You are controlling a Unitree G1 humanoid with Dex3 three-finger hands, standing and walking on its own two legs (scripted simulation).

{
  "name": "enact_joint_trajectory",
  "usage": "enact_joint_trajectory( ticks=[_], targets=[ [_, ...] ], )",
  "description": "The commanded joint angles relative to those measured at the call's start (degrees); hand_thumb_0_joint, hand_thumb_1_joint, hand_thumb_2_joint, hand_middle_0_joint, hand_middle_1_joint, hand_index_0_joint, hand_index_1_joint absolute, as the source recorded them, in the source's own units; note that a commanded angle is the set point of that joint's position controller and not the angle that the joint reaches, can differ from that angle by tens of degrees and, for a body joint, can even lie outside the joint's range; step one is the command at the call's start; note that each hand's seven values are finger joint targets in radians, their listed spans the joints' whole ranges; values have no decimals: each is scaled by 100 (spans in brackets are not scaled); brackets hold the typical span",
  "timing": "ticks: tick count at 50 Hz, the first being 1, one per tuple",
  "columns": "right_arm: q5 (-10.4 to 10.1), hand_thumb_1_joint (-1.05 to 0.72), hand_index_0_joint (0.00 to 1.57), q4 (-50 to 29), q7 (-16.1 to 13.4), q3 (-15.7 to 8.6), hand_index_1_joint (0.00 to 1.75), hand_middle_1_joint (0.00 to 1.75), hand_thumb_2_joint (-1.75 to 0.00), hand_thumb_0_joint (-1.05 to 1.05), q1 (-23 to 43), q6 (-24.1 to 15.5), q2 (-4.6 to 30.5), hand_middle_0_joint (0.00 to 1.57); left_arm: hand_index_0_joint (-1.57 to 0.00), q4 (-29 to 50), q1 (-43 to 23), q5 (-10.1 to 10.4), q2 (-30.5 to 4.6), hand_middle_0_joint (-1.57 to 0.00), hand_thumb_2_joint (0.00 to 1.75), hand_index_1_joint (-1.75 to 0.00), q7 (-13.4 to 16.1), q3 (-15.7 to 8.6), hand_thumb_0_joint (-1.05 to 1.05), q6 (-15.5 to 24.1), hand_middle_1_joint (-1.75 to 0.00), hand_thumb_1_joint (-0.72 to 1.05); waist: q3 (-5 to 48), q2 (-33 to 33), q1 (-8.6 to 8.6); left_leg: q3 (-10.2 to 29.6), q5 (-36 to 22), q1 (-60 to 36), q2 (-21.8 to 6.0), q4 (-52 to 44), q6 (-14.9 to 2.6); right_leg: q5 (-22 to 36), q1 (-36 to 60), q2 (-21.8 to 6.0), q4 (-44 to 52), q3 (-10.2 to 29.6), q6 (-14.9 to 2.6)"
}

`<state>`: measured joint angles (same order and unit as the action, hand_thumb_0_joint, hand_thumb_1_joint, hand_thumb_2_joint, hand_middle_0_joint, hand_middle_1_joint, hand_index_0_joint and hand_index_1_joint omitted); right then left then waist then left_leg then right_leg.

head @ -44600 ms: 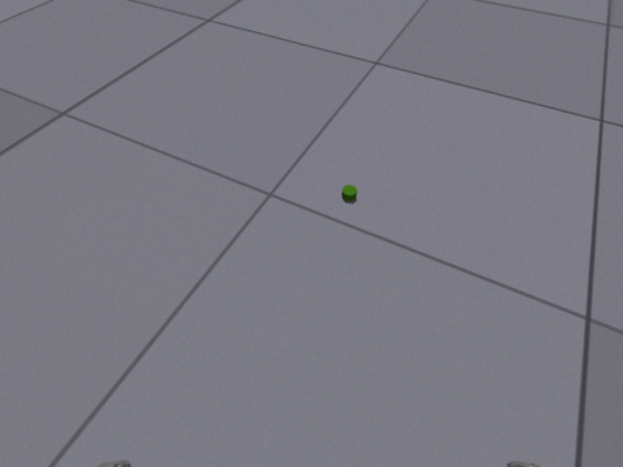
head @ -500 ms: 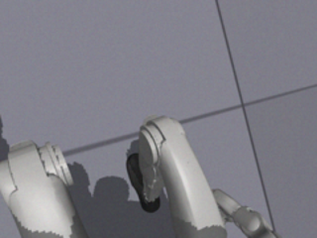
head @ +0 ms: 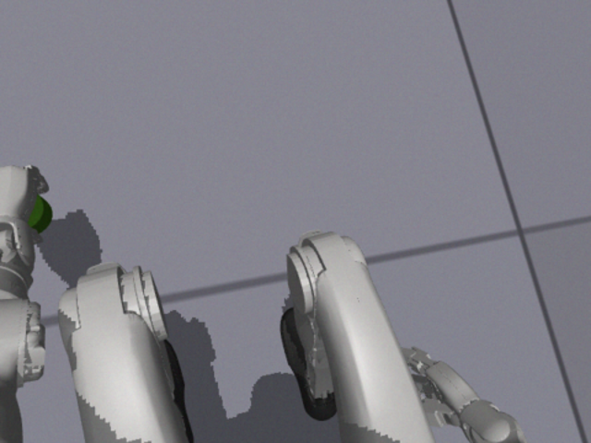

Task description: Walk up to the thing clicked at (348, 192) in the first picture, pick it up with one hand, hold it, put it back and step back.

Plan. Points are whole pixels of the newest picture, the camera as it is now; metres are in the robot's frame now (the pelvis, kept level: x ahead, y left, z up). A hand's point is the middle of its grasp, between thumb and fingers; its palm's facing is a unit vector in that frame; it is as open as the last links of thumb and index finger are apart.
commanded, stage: settle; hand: left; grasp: from above
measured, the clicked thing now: (22, 212) +0.41 +0.33 -0.21
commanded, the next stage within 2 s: lift in 0.24 s
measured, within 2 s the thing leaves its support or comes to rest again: neither
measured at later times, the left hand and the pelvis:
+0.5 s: hand out of the picture +0.39 +0.32 -0.12, palm faces -0.41 -0.13 -0.90, open 8.2 cm; pelvis +0.00 -0.01 +0.03, yaw +4 degrees
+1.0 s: hand out of the picture +0.34 +0.33 +0.03, palm faces -0.40 -0.15 -0.91, open 8.4 cm; pelvis -0.01 +0.00 +0.13, yaw +7 degrees
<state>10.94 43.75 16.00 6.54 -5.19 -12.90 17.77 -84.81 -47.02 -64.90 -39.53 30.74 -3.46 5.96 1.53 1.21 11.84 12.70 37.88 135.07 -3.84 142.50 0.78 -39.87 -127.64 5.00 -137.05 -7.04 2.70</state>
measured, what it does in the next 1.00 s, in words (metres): rises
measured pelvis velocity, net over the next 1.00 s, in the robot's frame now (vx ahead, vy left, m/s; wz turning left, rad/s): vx -0.01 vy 0.00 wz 0.13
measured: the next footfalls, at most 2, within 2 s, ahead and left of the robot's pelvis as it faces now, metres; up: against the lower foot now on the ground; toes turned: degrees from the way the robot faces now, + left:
none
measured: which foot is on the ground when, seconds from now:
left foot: down 0.00-1.00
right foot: down 0.00-1.00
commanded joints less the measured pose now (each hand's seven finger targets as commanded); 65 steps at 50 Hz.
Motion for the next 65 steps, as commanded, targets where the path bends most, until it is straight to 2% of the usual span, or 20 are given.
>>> enact_joint_trajectory(
  ticks=[1, 5, 8, 13, 17, 18, 20, 26, 28, 30, 34, 38, 42, 48, 51, 53, 57, 59, 61, 65],
  targets=[
    [-205, -91, 20, -92, -161, -598, 30, 30, -90, 0, -1008, 65, 1459, 20, -111, 978, -1693, 81, -1033, -108, 37, -43, -218, 68, 0, 17, -47, 76, 3402, -1504, 41, -548, -374, -2618, 113, -1567, -166, 655, 1460, 134, 1533, -351, -483],
    [-256, -91, 20, -125, -293, -625, 30, 30, -90, 0, -1111, 257, 1351, 20, -111, 1215, -1684, 19, -1136, -107, 37, -44, -466, -22, 0, 109, -48, 76, 3682, -1459, -18, -713, -804, -2705, 145, -1506, -174, 1070, 1855, 123, 1586, -228, -459],
    [-278, -91, 20, -138, -406, -663, 30, 30, -90, 0, -1122, 416, 1315, 20, -112, 1528, -1660, 13, -1204, -108, 38, -45, -537, -185, 0, 172, -49, 78, 3835, -1470, -156, -839, -977, -2806, 188, -1550, -173, 1250, 1976, 61, 1683, -190, -455],
    [-278, -90, 20, -177, -576, -749, 30, 30, -90, 0, -1173, 637, 1224, 20, -115, 1765, -1743, -129, -1390, -112, 43, -46, -654, -283, 0, 239, -49, 80, 3989, -1410, -190, -905, -843, -2786, 185, -1600, -176, 962, 2155, 56, 1879, 7, -482],
    [-291, -90, 20, -202, -713, -796, 30, 30, -90, 0, -1144, 761, 1209, 20, -120, 1747, -1650, -143, -1326, -116, 42, -43, -679, -291, 0, 221, -46, 86, 3837, -1340, -211, -914, -555, -2824, 206, -1763, -174, 587, 1919, 27, 2014, -21, -525],
    [-290, -93, 20, -210, -753, -799, 30, 30, -91, 0, -1140, 784, 1204, 20, -126, 1772, -1711, -146, -1271, -121, 34, -43, -692, -242, 0, 222, -48, 91, 3770, -1354, -185, -905, -461, -2859, 219, -1836, -166, 488, 1826, 21, 2035, -65, -543],
    [-338, -91, 20, -210, -807, -840, 30, 30, -90, 0, -1155, 816, 1171, 20, -115, 1876, -1647, -135, -1287, -110, 32, -40, -738, -236, 0, 182, -46, 82, 3945, -1511, -286, -927, -428, -3061, 236, -2013, -162, 524, 1841, -7, 2050, -81, -536],
    [-516, -91, 20, -228, -887, -1046, 30, 30, -90, 0, -1309, 928, 1132, 20, -111, 2561, -1512, 133, -1148, -105, 37, -44, -1109, -168, 0, -31, -49, 76, 4621, -1717, -533, -1034, -843, -3758, 258, -2411, -162, 1116, 2140, -80, 2177, -87, -531],
    [-577, -91, 20, -272, -911, -1102, 30, 30, -90, 0, -1302, 984, 1102, 20, -109, 2574, -1283, 144, -1025, -104, 39, -44, -1282, -87, 0, -66, -49, 73, 4396, -1606, -523, -986, -733, -3788, 255, -2566, -159, 1011, 2037, -88, 2250, -104, -543],
    [-629, -91, 20, -322, -970, -1125, 30, 30, -90, 0, -1296, 1054, 1075, 20, -107, 2819, -1236, 108, -1116, -102, 39, -45, -1393, -111, 0, -54, -50, 71, 4305, -1511, -547, -1036, -640, -3689, 278, -2629, -197, 919, 2197, -93, 2437, -32, -528],
    [-708, -92, 20, -459, -1044, -1162, 30, 30, -90, 0, -1347, 1134, 979, 20, -104, 3207, -932, 304, -861, -99, 39, -46, -1666, 61, 0, -45, -52, 67, 4183, -1112, -525, -1073, -595, -3713, 297, -2852, -246, 820, 2588, -98, 2869, 100, -490],
    [-806, -91, 20, -585, -1138, -1212, 30, 30, -90, 0, -1275, 1182, 952, 20, -98, 3770, -631, 419, -808, -93, 42, -51, -1854, 51, 0, -23, -57, 60, 4431, -1128, -686, -1011, -626, -4163, 297, -3187, -225, 816, 2738, -126, 3029, 87, -499],
    [-900, -91, 20, -733, -1235, -1243, 30, 30, -90, 0, -1173, 1249, 924, 20, -96, 4255, -362, 450, -875, -91, 44, -51, -1937, 54, 0, -60, -56, 57, 4339, -1106, -742, -962, -451, -4458, 285, -3590, -218, 611, 2904, -127, 3382, 139, -498],
    [-997, -91, 20, -867, -1405, -1280, 30, 30, -90, 0, -966, 1318, 845, 20, -91, 4982, 18, 645, -729, -86, 45, -53, -2015, 113, 0, -268, -58, 51, 4236, -1119, -791, -896, -210, -5214, 268, -4338, -182, 378, 3363, -153, 3996, 230, -473],
    [-1058, -91, 20, -947, -1489, -1292, 30, 30, -90, 0, -901, 1352, 805, 20, -91, 5385, 188, 673, -682, -86, 47, -54, -2080, 121, 0, -427, -59, 51, 4369, -1175, -794, -885, -328, -5688, 277, -4720, -172, 530, 3788, -181, 4305, 248, -456],
    [-1100, -91, 20, -962, -1546, -1280, 30, 30, -90, 0, -830, 1365, 751, 20, -89, 5465, 404, 736, -431, -85, 49, -55, -2137, 308, 0, -536, -59, 48, 4195, -1169, -757, -841, -311, -5974, 266, -5041, -158, 564, 4008, -188, 4528, 248, -443],
    [-1163, -91, 20, -987, -1657, -1253, 30, 30, -90, 0, -709, 1390, 726, 20, -89, 5808, 727, 814, -383, -86, 48, -53, -2232, 295, 0, -721, -57, 47, 3982, -1238, -812, -767, -301, -6609, 240, -5747, -129, 698, 4544, -218, 4966, 265, -421],
    [-1193, -91, 20, -1007, -1690, -1217, 30, 30, -90, 0, -649, 1382, 650, 20, -90, 5830, 987, 884, -41, -86, 47, -53, -2304, 613, 0, -797, -56, 48, 3833, -1081, -707, -825, -466, -6855, 245, -5947, -130, 821, 4864, -211, 5281, 286, -411],
    [-1227, -91, 20, -993, -1737, -1197, 30, 30, -90, 0, -655, 1376, 634, 20, -91, 5938, 1182, 885, -181, -88, 46, -51, -2306, 468, 0, -862, -54, 49, 3763, -1042, -785, -922, -679, -7105, 255, -6149, -134, 955, 5215, -227, 5592, 353, -413],
    [-1266, -91, 20, -958, -1832, -1122, 30, 30, -90, 0, -608, 1357, 554, 20, -89, 5960, 1283, 830, -85, -86, 45, -51, -2275, 563, 0, -919, -54, 46, 3280, -1027, -745, -888, -566, -7649, 232, -6818, -98, 914, 5737, -210, 6132, 377, -408]
  ],
)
